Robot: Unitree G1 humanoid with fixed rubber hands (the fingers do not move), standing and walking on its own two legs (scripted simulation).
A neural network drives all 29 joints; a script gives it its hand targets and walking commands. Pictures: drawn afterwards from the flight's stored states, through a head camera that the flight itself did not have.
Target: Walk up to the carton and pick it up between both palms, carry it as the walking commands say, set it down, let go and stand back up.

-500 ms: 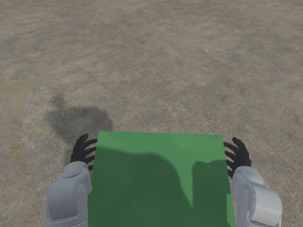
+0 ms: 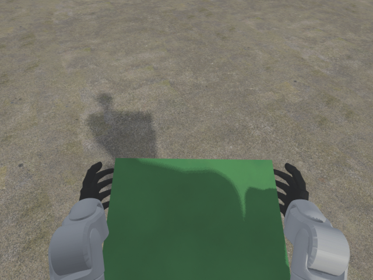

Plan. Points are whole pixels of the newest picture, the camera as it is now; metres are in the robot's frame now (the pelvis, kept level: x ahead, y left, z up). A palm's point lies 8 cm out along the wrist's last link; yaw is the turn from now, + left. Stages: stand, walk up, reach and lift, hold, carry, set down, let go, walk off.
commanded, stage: carry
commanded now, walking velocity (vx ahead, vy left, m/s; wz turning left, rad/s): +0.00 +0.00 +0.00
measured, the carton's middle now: (191, 221) +0.26 +0.00 -0.01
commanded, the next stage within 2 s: none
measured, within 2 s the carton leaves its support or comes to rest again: neither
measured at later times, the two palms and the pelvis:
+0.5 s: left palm (65, 249) +0.16 +0.20 +0.10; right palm (299, 246) +0.17 -0.16 +0.10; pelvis -0.07 +0.02 +0.00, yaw +1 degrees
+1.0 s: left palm (77, 262) +0.15 +0.19 +0.07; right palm (303, 257) +0.17 -0.18 +0.07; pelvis -0.10 +0.00 +0.00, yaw +1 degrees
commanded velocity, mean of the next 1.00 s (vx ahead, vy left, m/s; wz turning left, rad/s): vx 0.00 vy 0.00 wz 0.00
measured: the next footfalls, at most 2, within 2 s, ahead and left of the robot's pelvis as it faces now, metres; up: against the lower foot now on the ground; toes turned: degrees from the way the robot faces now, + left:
right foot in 0.10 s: -0.04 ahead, -0.08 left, +0.00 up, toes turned -8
left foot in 0.36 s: +0.01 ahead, +0.11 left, +0.00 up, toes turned +0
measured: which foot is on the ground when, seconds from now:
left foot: down 0.00-0.12, up 0.14-0.34, down 0.36-1.00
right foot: up 0.00-0.08, down 0.10-1.00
